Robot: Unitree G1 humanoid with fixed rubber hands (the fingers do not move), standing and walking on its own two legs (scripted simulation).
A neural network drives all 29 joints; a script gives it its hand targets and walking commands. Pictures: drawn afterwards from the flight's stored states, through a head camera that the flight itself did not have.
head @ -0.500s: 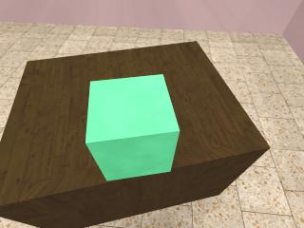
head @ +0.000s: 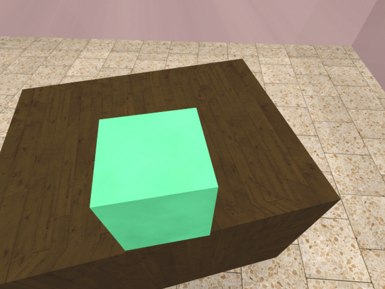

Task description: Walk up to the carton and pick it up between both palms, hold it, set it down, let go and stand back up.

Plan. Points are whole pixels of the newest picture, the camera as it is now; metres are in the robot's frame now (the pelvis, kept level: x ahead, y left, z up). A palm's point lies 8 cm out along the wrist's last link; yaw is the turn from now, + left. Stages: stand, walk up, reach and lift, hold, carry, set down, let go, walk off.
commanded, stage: walk up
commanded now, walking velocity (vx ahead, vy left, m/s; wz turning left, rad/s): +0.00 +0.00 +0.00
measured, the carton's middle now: (159, 182) +0.34 +0.07 +0.00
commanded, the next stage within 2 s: none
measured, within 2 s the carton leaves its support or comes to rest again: neither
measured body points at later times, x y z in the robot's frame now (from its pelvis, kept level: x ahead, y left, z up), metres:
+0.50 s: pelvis +0.00 +0.03 -0.02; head +0.06 +0.01 +0.42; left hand +0.04 +0.28 -0.17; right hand +0.12 -0.21 -0.18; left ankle +0.02 +0.14 -0.73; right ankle -0.03 -0.08 -0.72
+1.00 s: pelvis +0.00 +0.06 +0.00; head +0.03 +0.08 +0.45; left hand +0.03 +0.29 -0.16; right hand +0.04 -0.16 -0.14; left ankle -0.05 +0.16 -0.73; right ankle -0.02 -0.08 -0.73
